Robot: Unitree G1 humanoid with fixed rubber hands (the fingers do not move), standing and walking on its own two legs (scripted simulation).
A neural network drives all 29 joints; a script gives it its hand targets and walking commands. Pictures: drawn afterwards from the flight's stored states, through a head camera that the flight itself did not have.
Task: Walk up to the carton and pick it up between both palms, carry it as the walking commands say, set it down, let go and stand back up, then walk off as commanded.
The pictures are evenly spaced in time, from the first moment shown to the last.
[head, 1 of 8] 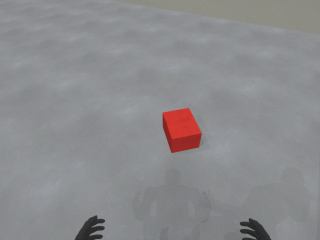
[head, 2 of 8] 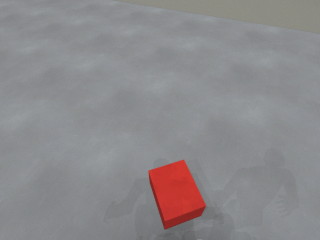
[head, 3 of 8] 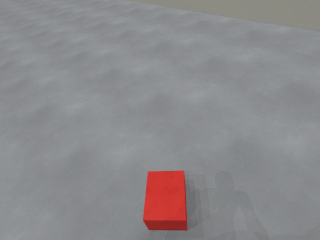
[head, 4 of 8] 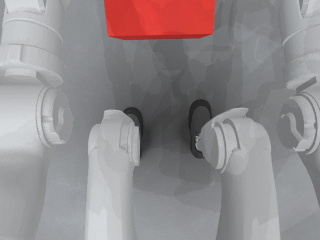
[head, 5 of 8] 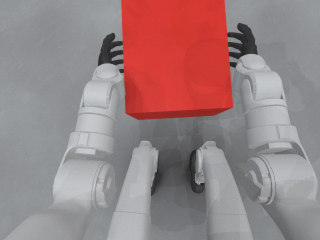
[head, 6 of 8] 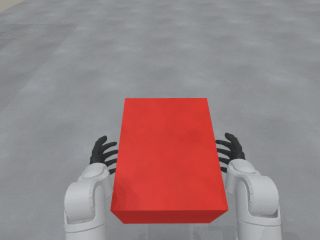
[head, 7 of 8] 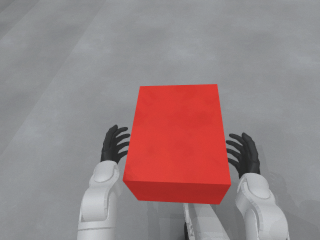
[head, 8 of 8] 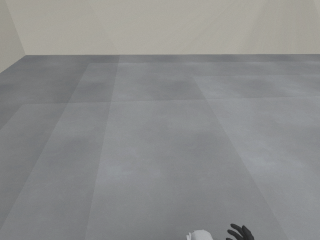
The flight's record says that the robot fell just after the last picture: yes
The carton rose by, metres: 0.72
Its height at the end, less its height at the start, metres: +0.00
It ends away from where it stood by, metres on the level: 18.88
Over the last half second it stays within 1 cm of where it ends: no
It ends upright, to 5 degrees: yes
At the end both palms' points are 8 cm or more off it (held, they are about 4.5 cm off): yes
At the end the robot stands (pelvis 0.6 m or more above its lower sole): no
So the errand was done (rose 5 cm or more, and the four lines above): no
